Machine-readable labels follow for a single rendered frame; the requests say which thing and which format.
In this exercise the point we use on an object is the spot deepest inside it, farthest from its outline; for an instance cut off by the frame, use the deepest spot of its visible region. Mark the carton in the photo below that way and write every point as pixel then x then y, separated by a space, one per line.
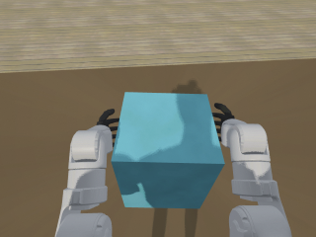
pixel 167 153

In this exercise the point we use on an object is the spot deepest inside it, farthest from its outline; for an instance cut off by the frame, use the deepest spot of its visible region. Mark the robot right forearm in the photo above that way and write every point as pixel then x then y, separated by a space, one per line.
pixel 250 157

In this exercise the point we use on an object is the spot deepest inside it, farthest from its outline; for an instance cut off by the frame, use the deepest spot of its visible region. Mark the left robot hand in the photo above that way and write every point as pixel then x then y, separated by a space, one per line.
pixel 104 121

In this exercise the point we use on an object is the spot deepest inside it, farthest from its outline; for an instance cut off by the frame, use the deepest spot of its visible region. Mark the right robot upper arm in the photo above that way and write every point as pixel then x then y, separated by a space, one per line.
pixel 257 221

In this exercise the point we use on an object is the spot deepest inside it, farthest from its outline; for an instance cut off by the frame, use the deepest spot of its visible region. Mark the right robot hand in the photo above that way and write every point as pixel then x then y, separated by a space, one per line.
pixel 225 116

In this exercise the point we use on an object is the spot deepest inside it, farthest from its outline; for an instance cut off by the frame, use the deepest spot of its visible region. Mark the robot left forearm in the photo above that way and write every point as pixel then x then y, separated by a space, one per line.
pixel 86 184

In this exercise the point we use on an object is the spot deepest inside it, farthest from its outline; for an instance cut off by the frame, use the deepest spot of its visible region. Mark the left robot upper arm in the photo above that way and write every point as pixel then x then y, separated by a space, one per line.
pixel 85 225

